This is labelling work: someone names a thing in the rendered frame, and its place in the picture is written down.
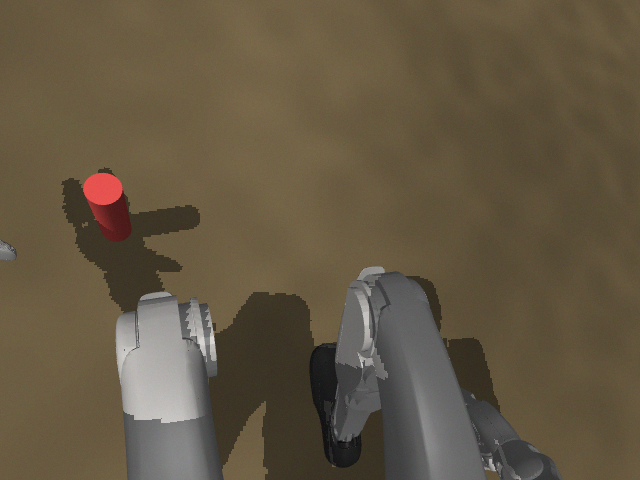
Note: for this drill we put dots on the left robot hand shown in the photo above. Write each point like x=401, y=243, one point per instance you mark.
x=7, y=252

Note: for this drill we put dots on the right robot hand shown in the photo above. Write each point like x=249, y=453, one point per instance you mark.
x=490, y=427

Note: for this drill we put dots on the right robot arm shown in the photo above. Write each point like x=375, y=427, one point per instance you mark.
x=520, y=460

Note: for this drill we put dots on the right robot foot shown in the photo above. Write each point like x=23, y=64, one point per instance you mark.
x=323, y=385

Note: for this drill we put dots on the can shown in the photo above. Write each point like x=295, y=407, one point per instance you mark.
x=105, y=195

